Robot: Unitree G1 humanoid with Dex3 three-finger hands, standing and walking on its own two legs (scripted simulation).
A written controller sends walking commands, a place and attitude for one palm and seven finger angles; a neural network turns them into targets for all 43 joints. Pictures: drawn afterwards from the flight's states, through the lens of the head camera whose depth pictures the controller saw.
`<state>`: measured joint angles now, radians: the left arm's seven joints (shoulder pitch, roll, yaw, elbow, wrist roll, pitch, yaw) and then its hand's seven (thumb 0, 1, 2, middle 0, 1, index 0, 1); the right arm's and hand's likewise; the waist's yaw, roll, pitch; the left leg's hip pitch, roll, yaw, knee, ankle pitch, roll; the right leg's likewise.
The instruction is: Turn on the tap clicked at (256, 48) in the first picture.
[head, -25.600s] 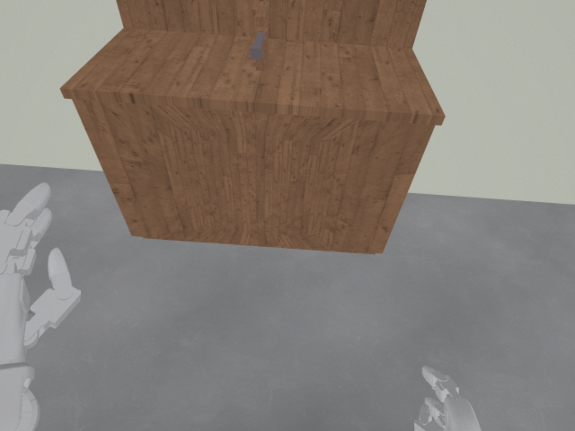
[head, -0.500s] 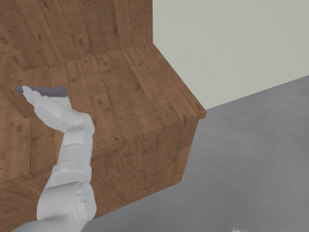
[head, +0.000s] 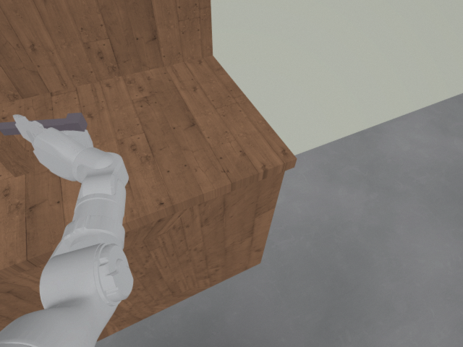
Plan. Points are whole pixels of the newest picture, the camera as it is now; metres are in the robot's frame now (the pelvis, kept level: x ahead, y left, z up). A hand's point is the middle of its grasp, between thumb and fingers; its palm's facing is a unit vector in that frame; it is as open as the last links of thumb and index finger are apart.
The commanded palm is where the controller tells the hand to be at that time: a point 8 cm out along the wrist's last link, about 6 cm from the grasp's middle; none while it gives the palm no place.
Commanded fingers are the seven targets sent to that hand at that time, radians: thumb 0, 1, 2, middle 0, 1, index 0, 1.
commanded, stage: push the lever round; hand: left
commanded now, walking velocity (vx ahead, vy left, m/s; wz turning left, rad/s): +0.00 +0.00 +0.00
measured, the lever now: (76, 124) +0.48 +0.28 +0.12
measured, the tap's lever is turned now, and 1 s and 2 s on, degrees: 72 85 85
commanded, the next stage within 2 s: lift the hand up off the lever in 0.12 s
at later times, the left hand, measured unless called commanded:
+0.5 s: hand (89, 124) +0.49 +0.26 +0.12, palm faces +0.86 -0.51 -0.10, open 7.8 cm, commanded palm +0.42 +0.26 +0.13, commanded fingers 0.00 0.90 0.90 -0.15 -0.15 -0.15 -0.15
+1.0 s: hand (89, 121) +0.47 +0.24 +0.14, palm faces +0.86 -0.51 -0.10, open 7.8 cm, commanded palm +0.41 +0.25 +0.15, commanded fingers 0.00 0.90 0.90 -0.15 -0.15 -0.15 -0.15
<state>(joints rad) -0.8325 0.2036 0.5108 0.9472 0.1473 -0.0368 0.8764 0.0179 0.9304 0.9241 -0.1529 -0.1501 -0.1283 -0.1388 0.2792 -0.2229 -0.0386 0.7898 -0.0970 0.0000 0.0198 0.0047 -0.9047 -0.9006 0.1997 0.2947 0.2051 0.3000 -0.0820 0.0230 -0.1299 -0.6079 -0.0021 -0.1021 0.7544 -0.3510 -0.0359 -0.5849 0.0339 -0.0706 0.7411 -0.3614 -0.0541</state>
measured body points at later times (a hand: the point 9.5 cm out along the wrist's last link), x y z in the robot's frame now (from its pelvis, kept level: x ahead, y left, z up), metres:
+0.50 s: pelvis +0.01 +0.01 +0.00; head +0.06 +0.01 +0.45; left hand +0.44 +0.28 +0.12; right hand +0.01 -0.24 -0.13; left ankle +0.01 +0.15 -0.71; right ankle +0.00 -0.08 -0.71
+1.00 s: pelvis +0.03 +0.01 +0.01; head +0.05 +0.00 +0.46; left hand +0.42 +0.27 +0.15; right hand +0.11 -0.24 -0.12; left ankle +0.01 +0.15 -0.71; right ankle +0.00 -0.08 -0.71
